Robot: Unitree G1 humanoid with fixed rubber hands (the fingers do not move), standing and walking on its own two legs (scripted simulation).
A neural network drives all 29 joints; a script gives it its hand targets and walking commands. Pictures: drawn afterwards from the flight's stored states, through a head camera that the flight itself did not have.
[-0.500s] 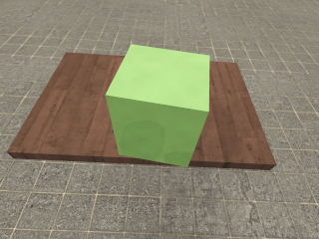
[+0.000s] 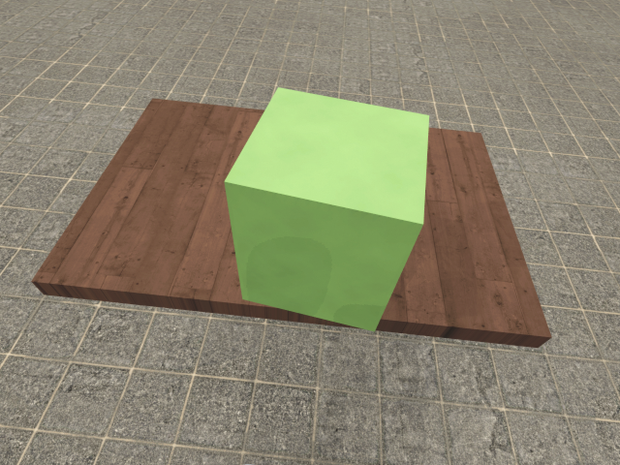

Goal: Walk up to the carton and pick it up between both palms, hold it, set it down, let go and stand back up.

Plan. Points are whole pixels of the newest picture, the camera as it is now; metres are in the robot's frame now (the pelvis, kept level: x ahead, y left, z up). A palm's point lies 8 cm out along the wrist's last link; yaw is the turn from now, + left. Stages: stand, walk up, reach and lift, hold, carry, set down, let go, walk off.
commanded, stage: walk up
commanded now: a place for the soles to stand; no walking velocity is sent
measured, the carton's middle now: (328, 214) +0.43 -0.02 +0.07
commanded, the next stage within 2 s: reach and lift in 1.82 s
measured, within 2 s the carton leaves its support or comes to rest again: neither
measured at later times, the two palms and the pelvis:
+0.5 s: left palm out of the picture +0.01 +0.34 -0.15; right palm out of the picture +0.11 -0.17 -0.12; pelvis +0.01 +0.08 -0.01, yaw +0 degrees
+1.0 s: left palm out of the picture +0.07 +0.35 -0.13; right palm out of the picture -0.01 -0.14 -0.13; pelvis -0.01 +0.12 +0.00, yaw -14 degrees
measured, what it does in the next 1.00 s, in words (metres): steps to the left: left foot, then right foot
